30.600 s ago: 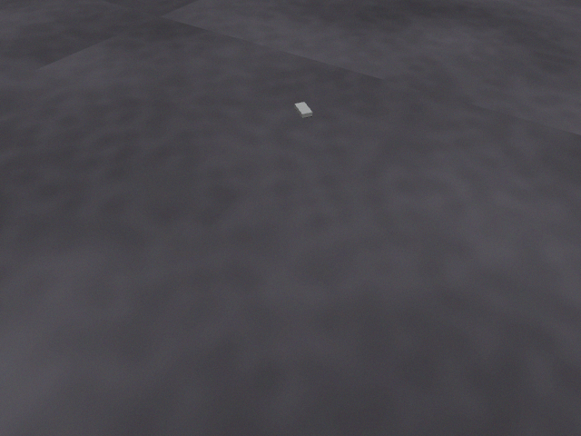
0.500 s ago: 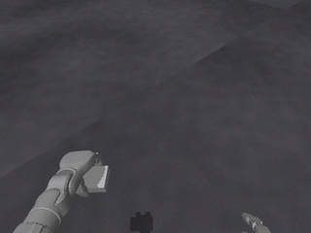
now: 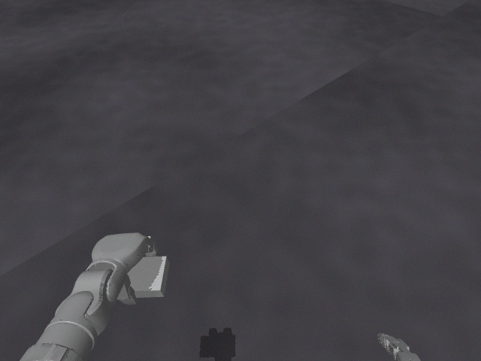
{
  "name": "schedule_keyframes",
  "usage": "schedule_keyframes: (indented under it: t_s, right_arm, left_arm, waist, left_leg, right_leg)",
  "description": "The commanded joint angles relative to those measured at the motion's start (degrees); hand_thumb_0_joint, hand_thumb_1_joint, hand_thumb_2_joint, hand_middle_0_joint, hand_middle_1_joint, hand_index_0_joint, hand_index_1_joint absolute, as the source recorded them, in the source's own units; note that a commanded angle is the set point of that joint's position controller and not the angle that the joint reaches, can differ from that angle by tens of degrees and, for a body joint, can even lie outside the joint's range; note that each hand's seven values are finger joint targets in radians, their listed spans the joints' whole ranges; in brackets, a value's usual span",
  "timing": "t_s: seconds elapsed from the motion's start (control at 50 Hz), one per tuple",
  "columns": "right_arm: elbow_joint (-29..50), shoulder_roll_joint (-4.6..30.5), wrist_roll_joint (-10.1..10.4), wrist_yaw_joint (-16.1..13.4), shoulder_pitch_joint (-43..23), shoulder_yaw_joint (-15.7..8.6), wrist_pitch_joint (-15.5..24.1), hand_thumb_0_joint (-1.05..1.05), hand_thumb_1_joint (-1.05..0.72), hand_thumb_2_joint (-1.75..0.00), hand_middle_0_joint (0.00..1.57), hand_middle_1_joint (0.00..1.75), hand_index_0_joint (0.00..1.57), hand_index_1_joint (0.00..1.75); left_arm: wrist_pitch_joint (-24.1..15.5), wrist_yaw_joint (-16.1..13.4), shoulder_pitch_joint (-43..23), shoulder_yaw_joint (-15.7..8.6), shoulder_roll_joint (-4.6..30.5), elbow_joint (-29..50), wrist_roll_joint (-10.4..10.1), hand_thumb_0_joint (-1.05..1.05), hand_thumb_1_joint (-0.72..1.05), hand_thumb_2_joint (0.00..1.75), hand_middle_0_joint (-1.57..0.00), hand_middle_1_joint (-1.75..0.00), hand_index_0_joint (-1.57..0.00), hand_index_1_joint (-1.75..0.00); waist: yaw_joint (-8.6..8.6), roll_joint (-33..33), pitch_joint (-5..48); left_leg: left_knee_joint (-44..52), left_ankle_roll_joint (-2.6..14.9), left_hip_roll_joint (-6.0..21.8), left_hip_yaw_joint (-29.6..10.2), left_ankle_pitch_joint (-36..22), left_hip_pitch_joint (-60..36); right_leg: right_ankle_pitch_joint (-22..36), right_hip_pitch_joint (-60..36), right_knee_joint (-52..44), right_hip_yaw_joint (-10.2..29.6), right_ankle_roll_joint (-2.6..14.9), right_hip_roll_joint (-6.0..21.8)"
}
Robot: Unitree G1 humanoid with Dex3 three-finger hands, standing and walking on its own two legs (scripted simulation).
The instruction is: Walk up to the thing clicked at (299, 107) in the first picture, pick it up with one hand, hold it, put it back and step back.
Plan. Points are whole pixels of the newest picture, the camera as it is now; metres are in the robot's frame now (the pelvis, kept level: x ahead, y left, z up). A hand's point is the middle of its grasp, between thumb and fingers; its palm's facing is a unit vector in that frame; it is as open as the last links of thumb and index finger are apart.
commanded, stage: crouch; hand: left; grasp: from above
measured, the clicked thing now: (132, 277) +0.30 +0.23 -0.08
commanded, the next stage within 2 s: lower in 1.88 s
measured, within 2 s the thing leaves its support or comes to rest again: neither
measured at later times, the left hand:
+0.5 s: hand (139, 295) +0.30 +0.25 -0.18, palm faces -0.44 +0.04 -0.90, open 9.6 cm
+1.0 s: hand (158, 313) +0.34 +0.27 -0.44, palm faces -0.50 -0.02 -0.87, open 9.6 cm
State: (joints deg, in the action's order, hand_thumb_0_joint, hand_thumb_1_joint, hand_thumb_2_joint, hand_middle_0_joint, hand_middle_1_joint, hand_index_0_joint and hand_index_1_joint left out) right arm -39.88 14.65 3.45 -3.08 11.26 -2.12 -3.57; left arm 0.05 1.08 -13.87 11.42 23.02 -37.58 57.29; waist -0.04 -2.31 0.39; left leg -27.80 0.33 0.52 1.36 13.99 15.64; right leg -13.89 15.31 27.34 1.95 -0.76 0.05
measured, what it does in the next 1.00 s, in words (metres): lowers itself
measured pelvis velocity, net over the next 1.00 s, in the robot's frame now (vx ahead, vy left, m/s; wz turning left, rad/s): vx -0.08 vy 0.01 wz -0.03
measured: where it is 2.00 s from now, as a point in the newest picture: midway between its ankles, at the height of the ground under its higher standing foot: outside the picture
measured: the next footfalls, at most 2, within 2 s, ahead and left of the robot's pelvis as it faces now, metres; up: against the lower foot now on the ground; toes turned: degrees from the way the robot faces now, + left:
none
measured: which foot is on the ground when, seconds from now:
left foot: down 0.00-1.00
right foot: down 0.00-1.00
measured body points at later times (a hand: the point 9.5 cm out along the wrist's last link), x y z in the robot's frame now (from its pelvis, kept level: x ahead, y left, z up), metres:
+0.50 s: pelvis -0.04 +0.00 -0.08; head +0.06 +0.02 +0.36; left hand +0.32 +0.25 -0.13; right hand +0.07 -0.28 -0.19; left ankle +0.00 +0.12 -0.74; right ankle +0.00 -0.13 -0.74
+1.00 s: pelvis -0.08 +0.01 -0.28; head +0.13 +0.05 +0.12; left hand +0.36 +0.27 -0.39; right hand -0.03 -0.26 -0.40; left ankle +0.00 +0.12 -0.74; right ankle +0.00 -0.13 -0.74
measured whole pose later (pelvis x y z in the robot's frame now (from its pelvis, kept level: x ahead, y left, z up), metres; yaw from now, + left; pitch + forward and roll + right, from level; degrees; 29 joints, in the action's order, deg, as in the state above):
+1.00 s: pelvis -0.08 +0.01 -0.28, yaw -1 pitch +37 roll -5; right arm -43.1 13.4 -3.7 1.8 12.0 -1.3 2.4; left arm -9.2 -18.7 -42.1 -2.2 32.6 -71.3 69.1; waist -9.3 -2.2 10.4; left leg -106.8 1.6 0.1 -2.6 35.7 108.2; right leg -36.0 104.8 103.7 -1.3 -2.0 -0.4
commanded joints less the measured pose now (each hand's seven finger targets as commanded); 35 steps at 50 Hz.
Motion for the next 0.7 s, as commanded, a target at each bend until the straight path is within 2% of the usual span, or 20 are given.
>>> schedule_keyframes:
  t_s: [0.0,0.02,0.04,0.1,0.16,0.18,0.2,0.26,0.32,0.36,0.4,0.42,0.46,0.5,0.54,0.56,0.6,0.62,0.64,0.68]
  right_arm:
    - [7.62,7.74,0.25,-0.43,-3.30,-2.67,1.90,0.00,-0.87,-0.89,0.20,0.30,0.20,0.30]
    - [7.30,7.96,0.09,-0.36,-2.63,-2.70,1.77,0.00,-0.87,-0.89,0.20,0.30,0.20,0.30]
    - [7.45,7.89,0.05,-0.31,-2.99,-2.74,1.66,0.00,-0.87,-0.89,0.20,0.30,0.20,0.30]
    - [7.60,7.93,0.01,-0.19,-2.51,-2.60,1.20,0.00,-0.87,-0.89,0.20,0.30,0.20,0.30]
    - [7.09,8.02,-0.43,0.04,-1.87,-2.63,0.90,0.00,-0.88,-0.89,0.20,0.30,0.20,0.30]
    - [6.83,7.98,-0.71,0.13,-1.75,-2.51,0.83,0.00,-0.88,-0.89,0.20,0.30,0.20,0.30]
    - [6.80,8.08,-0.86,0.31,-1.46,-2.66,0.73,0.00,-0.88,-0.89,0.20,0.30,0.20,0.30]
    - [5.73,8.61,-1.82,1.01,0.32,-3.09,0.70,0.00,-0.88,-0.89,0.20,0.30,0.20,0.30]
    - [4.73,9.05,-2.81,1.83,2.71,-3.94,1.32,0.00,-0.88,-0.89,0.20,0.30,0.20,0.30]
    - [4.72,9.18,-3.08,2.19,3.85,-4.28,1.55,0.00,-0.88,-0.89,0.20,0.30,0.20,0.30]
    - [4.37,9.53,-3.43,2.45,4.61,-4.47,1.81,0.00,-0.89,-0.89,0.20,0.30,0.20,0.30]
    - [4.24,9.90,-3.54,2.41,5.05,-4.64,2.00,0.00,-0.89,-0.89,0.20,0.30,0.20,0.30]
    - [3.60,10.40,-3.85,2.30,5.80,-4.66,2.51,0.00,-0.89,-0.89,0.20,0.30,0.20,0.30]
    - [3.09,10.79,-4.18,2.22,6.29,-4.96,3.21,0.00,-0.88,-0.89,0.20,0.30,0.20,0.30]
    - [2.79,10.76,-4.41,1.97,7.10,-5.17,3.86,0.00,-0.88,-0.89,0.20,0.30,0.20,0.30]
    - [2.51,10.88,-4.59,1.89,7.32,-5.07,4.09,0.00,-0.88,-0.89,0.20,0.30,0.20,0.30]
    - [2.47,11.12,-4.81,1.67,7.59,-5.30,4.56,0.00,-0.88,-0.89,0.20,0.30,0.20,0.30]
    - [2.14,11.18,-4.94,1.59,7.61,-5.38,4.73,0.00,-0.88,-0.89,0.20,0.30,0.20,0.30]
    - [2.41,11.15,-5.01,1.54,7.73,-5.33,4.77,0.00,-0.88,-0.89,0.20,0.30,0.20,0.30]
    - [1.88,11.35,-5.43,1.65,7.82,-5.10,5.12,0.00,-0.88,-0.89,0.20,0.30,0.20,0.30]
  left_arm:
    - [-0.30,-2.93,-18.87,-5.88,11.60,11.65,0.04,0.00,0.68,0.65,-1.03,-0.54,-1.04,-0.53]
    - [-0.13,-3.10,-17.54,-5.74,11.14,9.43,0.27,0.00,0.68,0.62,-1.02,-0.54,-1.04,-0.52]
    - [-0.23,-3.29,-17.46,-5.98,11.45,9.70,0.37,0.00,0.69,0.61,-1.03,-0.53,-1.05,-0.51]
    - [-1.01,-4.11,-16.65,-5.56,10.79,6.24,1.06,0.00,0.69,0.66,-1.04,-0.53,-1.05,-0.53]
    - [-2.43,-6.40,-17.26,-5.50,10.05,2.65,1.82,0.00,0.70,0.63,-1.05,-0.52,-1.06,-0.51]
    - [-2.92,-7.46,-19.28,-5.75,10.63,0.95,2.61,0.00,0.70,0.64,-1.05,-0.52,-1.06,-0.52]
    - [-3.40,-8.55,-19.45,-6.26,10.93,-0.63,2.99,0.00,0.70,0.66,-1.06,-0.52,-1.07,-0.52]
    - [-4.62,-12.42,-25.42,-6.80,11.86,-2.95,5.29,0.00,0.69,0.62,-1.03,-0.54,-1.05,-0.53]
    - [-6.22,-16.68,-31.75,-7.26,12.31,-4.98,7.76,0.00,0.63,0.63,-1.00,-0.55,-1.01,-0.54]
    - [-6.60,-19.29,-31.45,-8.33,13.20,-7.92,9.57,0.00,0.61,0.63,-0.98,-0.56,-1.00,-0.55]
    - [-6.74,-21.19,-34.80,-7.70,12.27,-10.95,10.39,0.00,0.60,0.62,-0.95,-0.61,-0.98,-0.58]
    - [-6.71,-22.03,-35.86,-8.31,13.31,-11.76,10.87,0.00,0.60,0.64,-0.96,-0.60,-0.98,-0.58]
    - [-6.33,-22.91,-38.37,-8.41,14.26,-15.67,11.13,0.00,0.61,0.62,-0.96,-0.60,-0.98,-0.57]
    - [-5.74,-23.49,-37.20,-9.45,14.84,-18.86,10.41,0.00,0.63,0.62,-0.97,-0.61,-1.00,-0.58]
    - [-5.49,-23.85,-40.08,-10.11,15.87,-18.53,9.60,0.00,0.64,0.66,-0.98,-0.60,-1.00,-0.58]
    - [-5.15,-23.74,-40.30,-9.72,15.47,-20.47,9.71,0.00,0.64,0.67,-0.99,-0.59,-1.01,-0.57]
    - [-5.05,-23.70,-42.44,-10.69,17.52,-19.25,10.12,0.00,0.65,0.65,-0.99,-0.59,-1.01,-0.57]
    - [-4.81,-23.69,-42.05,-11.96,19.21,-19.62,9.88,0.00,0.66,0.64,-0.99,-0.59,-1.02,-0.56]
    - [-4.67,-23.64,-42.37,-12.55,20.07,-20.07,9.69,0.00,0.66,0.65,-1.00,-0.59,-1.02,-0.57]
    - [-4.36,-23.09,-42.50,-12.53,19.37,-22.44,9.22,0.00,0.66,0.66,-1.00,-0.59,-1.02,-0.57]
  waist:
    - [-0.26,1.07,16.45]
    - [-0.65,2.36,15.16]
    - [-0.12,1.86,14.60]
    - [-0.68,2.46,12.28]
    - [-1.61,4.10,10.92]
    - [-2.04,3.71,10.28]
    - [-1.82,3.54,10.64]
    - [-2.93,1.20,15.44]
    - [-4.28,-1.80,21.07]
    - [-3.89,-2.19,24.21]
    - [-5.24,-2.26,26.80]
    - [-5.24,-2.89,28.19]
    - [-5.93,-3.61,29.83]
    - [-5.21,-3.90,32.38]
    - [-5.20,-5.37,36.55]
    - [-6.11,-5.10,37.01]
    - [-5.82,-6.29,40.00]
    - [-5.38,-6.37,41.01]
    - [-5.73,-5.97,41.68]
    - [-6.66,-5.22,40.37]
  left_leg:
    - [1.92,0.71,-1.59,0.32,-16.69,-8.94]
    - [1.92,0.71,-1.43,0.14,-16.64,-8.24]
    - [2.08,0.65,-1.39,0.07,-16.21,-7.70]
    - [1.96,0.56,-1.52,0.09,-13.94,-5.89]
    - [0.13,0.62,-1.53,-0.10,-11.46,-3.03]
    - [-1.38,0.62,-1.67,-0.11,-10.43,-0.87]
    - [-2.68,0.46,-1.75,-0.20,-9.62,0.19]
    - [-9.36,0.06,-1.72,-0.25,-8.40,4.83]
    - [-18.72,-0.72,-1.19,-0.61,-5.70,11.14]
    - [-24.01,-0.60,-1.30,-0.55,-3.59,16.97]
    - [-28.65,-0.27,-1.15,-0.58,-1.71,22.37]
    - [-30.53,-0.18,-1.11,-0.74,-1.05,24.27]
    - [-34.15,-0.09,-0.85,-1.76,0.66,28.46]
    - [-37.61,0.04,-0.77,-2.51,1.57,32.87]
    - [-40.87,0.03,-0.69,-3.01,2.95,35.99]
    - [-42.75,0.08,-0.59,-3.36,3.05,38.06]
    - [-45.80,0.08,-0.78,-3.54,5.17,42.16]
    - [-47.15,0.05,-0.72,-3.73,6.03,43.66]
    - [-48.26,0.16,-0.78,-3.60,7.50,45.61]
    - [-50.56,0.13,-0.57,-4.49,10.62,49.37]
  right_leg:
    - [15.40,-3.62,-2.75,-1.16,1.12,-1.45]
    - [14.99,-3.43,-2.72,-1.42,1.24,-1.61]
    - [14.53,-3.25,-2.75,-1.60,1.36,-1.59]
    - [12.11,-1.32,-2.74,-1.49,1.49,-1.51]
    - [9.92,1.63,-1.19,-1.59,1.48,-1.36]
    - [9.18,3.91,-0.02,-1.56,1.45,-1.22]
    - [8.30,5.18,1.26,-1.60,1.53,-1.19]
    - [7.34,11.40,7.17,-1.62,1.68,-1.11]
    - [4.54,21.53,15.99,-1.85,1.99,-1.38]
    - [2.81,26.21,20.88,-1.73,2.11,-1.35]
    - [1.32,31.61,25.52,-1.98,2.02,-1.43]
    - [0.57,34.08,27.69,-2.20,2.11,-1.64]
    - [-1.36,40.17,32.45,-2.89,2.35,-1.93]
    - [-2.63,44.34,36.67,-3.31,2.57,-1.88]
    - [-3.96,47.64,40.53,-3.66,2.77,-1.92]
    - [-4.22,50.22,42.70,-3.88,2.88,-1.96]
    - [-5.71,52.96,46.33,-4.17,3.06,-1.93]
    - [-6.69,54.23,47.65,-4.22,3.08,-1.79]
    - [-7.82,55.15,48.73,-4.28,3.10,-1.72]
    - [-10.51,59.92,51.30,-4.46,3.07,-1.61]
